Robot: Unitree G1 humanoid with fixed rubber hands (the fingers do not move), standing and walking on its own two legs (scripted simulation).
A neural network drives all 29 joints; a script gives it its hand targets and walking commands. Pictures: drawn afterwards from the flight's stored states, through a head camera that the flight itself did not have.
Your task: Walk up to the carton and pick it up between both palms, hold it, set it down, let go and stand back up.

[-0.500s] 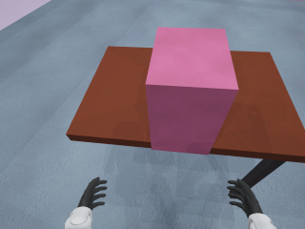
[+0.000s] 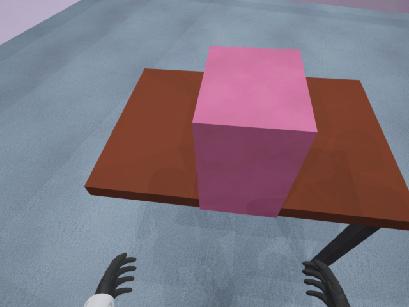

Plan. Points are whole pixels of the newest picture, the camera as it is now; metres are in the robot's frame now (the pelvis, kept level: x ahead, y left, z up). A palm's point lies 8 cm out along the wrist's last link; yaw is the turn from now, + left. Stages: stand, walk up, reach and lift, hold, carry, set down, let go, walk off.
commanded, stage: let go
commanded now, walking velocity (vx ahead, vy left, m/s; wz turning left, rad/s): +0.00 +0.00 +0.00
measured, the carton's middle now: (245, 136) +0.46 -0.05 +0.06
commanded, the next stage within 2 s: stand in 0.14 s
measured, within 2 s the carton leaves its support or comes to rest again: neither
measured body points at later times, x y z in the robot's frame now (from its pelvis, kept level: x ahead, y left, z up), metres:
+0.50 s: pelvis +0.01 +0.01 -0.01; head +0.00 +0.02 +0.44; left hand +0.09 +0.25 -0.13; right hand +0.08 -0.23 -0.14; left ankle -0.02 +0.13 -0.74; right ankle +0.03 -0.10 -0.74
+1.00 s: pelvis +0.01 +0.03 +0.00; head -0.01 +0.04 +0.45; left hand +0.00 +0.25 -0.16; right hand +0.01 -0.19 -0.15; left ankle -0.02 +0.13 -0.74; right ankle +0.03 -0.10 -0.74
